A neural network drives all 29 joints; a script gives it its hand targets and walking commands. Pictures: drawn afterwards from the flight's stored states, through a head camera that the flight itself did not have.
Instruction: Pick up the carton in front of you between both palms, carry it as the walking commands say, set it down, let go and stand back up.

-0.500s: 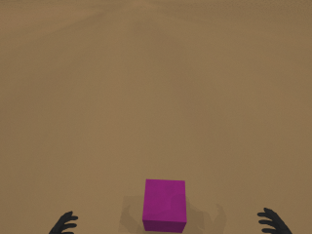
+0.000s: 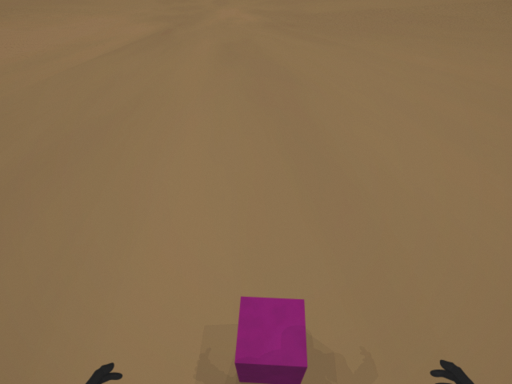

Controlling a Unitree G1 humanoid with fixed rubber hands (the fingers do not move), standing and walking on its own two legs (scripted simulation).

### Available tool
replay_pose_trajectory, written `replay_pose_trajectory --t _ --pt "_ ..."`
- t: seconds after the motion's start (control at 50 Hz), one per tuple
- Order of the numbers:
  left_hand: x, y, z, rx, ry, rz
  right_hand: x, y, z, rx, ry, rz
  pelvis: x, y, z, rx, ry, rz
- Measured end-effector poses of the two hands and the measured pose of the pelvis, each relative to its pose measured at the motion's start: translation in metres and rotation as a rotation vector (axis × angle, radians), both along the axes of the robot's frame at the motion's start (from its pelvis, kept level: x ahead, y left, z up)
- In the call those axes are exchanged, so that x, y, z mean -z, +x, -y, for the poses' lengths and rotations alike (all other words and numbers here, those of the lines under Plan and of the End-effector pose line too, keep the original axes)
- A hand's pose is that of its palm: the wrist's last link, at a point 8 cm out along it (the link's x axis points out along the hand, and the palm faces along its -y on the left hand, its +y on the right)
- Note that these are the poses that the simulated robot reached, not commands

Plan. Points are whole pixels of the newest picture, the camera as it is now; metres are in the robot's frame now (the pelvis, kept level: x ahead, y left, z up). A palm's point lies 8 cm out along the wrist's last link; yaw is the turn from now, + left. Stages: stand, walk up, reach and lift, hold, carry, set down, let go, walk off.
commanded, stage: stand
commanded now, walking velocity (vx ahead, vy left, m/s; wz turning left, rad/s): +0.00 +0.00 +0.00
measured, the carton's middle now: (270, 341) +0.38 -0.01 -0.65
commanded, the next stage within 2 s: none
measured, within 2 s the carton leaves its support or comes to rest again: neither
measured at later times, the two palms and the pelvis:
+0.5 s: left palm out of the picture +0.08 +0.30 -0.10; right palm out of the picture +0.08 -0.31 -0.10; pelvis -0.01 +0.00 +0.00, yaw +0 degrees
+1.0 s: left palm out of the picture +0.07 +0.31 -0.10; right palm out of the picture +0.08 -0.31 -0.10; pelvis -0.02 +0.00 +0.00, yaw +0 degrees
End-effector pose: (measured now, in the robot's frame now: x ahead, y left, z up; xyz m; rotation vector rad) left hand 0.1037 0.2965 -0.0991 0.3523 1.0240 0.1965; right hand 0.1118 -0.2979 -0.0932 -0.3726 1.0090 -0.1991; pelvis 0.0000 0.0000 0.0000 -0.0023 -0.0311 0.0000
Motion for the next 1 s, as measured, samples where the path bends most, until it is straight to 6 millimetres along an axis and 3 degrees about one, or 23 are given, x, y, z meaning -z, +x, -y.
replay_pose_trajectory --t 0.5,1.0 --pt "0.002 -0.029 -0.008 -0.02 0.008 -0.07 0.003 -0.028 0.009 0.022 -0.004 -0.067 -0.004 -0.014 0.001 -0.001 -0.001 0.01" --pt "0.003 -0.035 -0.014 -0.033 0.012 -0.099 0.003 -0.033 0.012 0.028 -0.011 -0.092 -0.005 -0.017 0.0 -0.003 0.0 0.012"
